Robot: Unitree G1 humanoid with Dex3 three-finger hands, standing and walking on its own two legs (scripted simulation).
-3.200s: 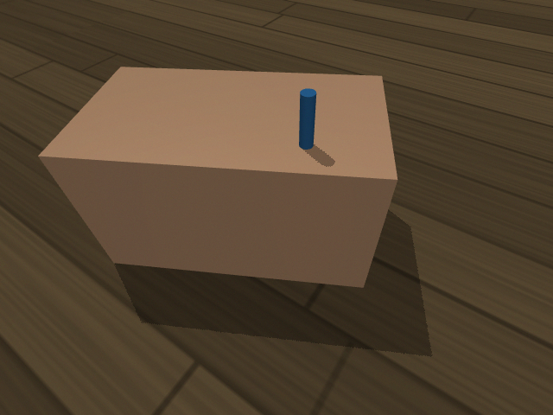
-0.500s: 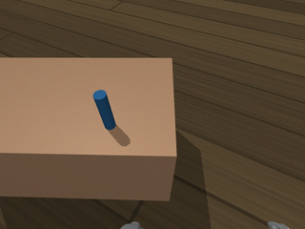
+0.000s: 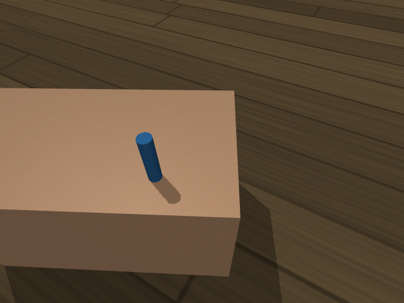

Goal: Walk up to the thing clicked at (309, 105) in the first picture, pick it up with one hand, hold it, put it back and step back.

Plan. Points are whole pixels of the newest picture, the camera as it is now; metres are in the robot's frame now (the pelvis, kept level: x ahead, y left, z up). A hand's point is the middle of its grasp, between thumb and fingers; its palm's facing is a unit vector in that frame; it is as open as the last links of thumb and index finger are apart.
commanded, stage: walk up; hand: left
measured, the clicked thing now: (150, 159) +0.51 +0.21 -0.09
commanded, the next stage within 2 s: stand in 0.58 s
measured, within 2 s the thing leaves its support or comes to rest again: neither
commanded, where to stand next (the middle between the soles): +0.06 +0.00 m, yaw -1 degrees
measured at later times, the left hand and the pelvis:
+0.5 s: hand out of the picture +0.10 +0.25 -0.15, palm faces +0.00 -0.93 -0.36, open 7.4 cm; pelvis +0.01 -0.01 +0.00, yaw +1 degrees
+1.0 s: hand out of the picture +0.10 +0.23 -0.15, palm faces -0.02 -0.95 -0.32, open 7.4 cm; pelvis +0.03 -0.01 +0.01, yaw +0 degrees
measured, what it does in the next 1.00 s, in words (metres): stands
